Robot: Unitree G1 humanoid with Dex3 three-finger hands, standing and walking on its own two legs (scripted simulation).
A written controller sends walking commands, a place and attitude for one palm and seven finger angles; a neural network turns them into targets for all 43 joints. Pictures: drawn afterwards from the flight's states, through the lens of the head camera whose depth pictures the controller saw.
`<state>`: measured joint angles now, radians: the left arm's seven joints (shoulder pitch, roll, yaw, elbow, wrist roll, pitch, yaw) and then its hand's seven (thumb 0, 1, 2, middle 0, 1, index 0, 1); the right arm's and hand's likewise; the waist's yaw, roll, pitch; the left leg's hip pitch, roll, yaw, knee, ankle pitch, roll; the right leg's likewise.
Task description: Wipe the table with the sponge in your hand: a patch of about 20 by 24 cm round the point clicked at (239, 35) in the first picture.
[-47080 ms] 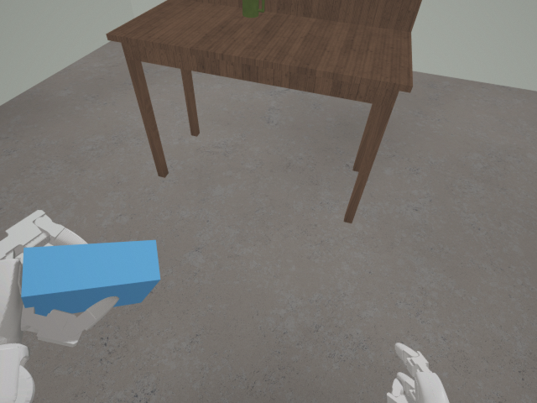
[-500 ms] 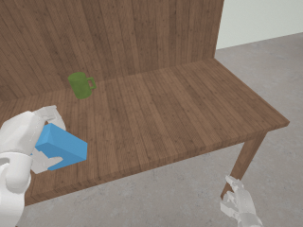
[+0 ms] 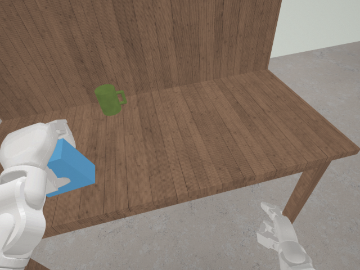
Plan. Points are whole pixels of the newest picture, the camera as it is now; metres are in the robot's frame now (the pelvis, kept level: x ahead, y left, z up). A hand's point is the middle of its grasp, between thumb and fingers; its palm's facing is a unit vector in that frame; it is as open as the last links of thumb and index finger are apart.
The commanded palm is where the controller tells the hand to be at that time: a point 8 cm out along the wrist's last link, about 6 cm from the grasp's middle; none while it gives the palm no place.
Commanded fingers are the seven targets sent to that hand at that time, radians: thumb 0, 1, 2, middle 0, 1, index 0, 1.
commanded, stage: turn the palm down, sponge in hand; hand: left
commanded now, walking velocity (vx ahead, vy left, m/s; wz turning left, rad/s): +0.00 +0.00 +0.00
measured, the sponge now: (61, 173) +0.24 +0.31 +0.12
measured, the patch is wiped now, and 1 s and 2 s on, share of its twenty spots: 0.00 0.00 0.00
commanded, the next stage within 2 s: move the sponge above the wiping area in 0.42 s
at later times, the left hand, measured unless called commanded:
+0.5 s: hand (70, 165) +0.24 +0.27 +0.15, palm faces +0.12 -0.10 -0.99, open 9.2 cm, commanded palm +0.19 +0.27 +0.23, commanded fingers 0.00 0.10 1.30 -1.20 -1.60 -1.20 -1.60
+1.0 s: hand (70, 170) +0.24 +0.28 +0.13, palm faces +0.03 -0.08 -1.00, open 9.2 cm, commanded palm +0.21 +0.28 +0.21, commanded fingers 0.00 0.10 1.30 -1.20 -1.60 -1.20 -1.60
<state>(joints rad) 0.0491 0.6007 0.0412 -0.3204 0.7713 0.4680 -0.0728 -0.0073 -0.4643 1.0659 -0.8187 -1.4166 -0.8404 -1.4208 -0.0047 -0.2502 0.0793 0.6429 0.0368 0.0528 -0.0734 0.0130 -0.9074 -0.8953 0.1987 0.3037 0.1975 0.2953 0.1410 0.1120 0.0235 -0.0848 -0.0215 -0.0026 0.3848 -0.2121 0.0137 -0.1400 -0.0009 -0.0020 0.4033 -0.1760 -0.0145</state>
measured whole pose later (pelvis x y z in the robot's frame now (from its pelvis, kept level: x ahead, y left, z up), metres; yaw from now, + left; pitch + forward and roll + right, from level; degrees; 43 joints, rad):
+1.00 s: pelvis +0.00 -0.01 +0.00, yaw +0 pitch -5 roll +1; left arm 0.03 0.59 -0.02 -0.17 0.83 0.37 -0.12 -0.01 -0.47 1.07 -0.82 -1.42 -0.84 -1.42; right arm 0.02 -0.27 0.05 0.66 0.04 0.02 -0.09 0.01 -0.91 -0.90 0.20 0.30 0.20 0.29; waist 0.12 0.11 0.03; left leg -0.10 -0.01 -0.01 0.40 -0.21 0.00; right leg -0.15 0.01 0.00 0.42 -0.18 -0.03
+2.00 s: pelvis +0.02 +0.00 +0.00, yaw +1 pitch -2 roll +0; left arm -0.12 0.56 -0.03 0.08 0.89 0.32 -0.06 -0.01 -0.47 1.07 -0.82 -1.42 -0.84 -1.42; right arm 0.05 -0.26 0.04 0.69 0.05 0.04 -0.08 0.01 -0.91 -0.90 0.20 0.30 0.20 0.30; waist 0.10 0.09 0.02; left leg -0.10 -0.01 -0.02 0.36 -0.22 0.01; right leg -0.15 0.01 -0.01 0.37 -0.18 -0.02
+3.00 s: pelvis +0.03 +0.01 +0.00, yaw +1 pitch -1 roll +0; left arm -0.17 0.55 -0.02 0.11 0.90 0.31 -0.03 0.00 -0.47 1.07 -0.82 -1.42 -0.84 -1.42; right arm 0.05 -0.25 0.04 0.68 0.05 0.05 -0.07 0.01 -0.91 -0.90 0.20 0.30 0.20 0.30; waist 0.10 0.09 -0.01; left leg -0.13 -0.03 -0.02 0.37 -0.23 0.02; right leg -0.16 -0.01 -0.01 0.36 -0.19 0.00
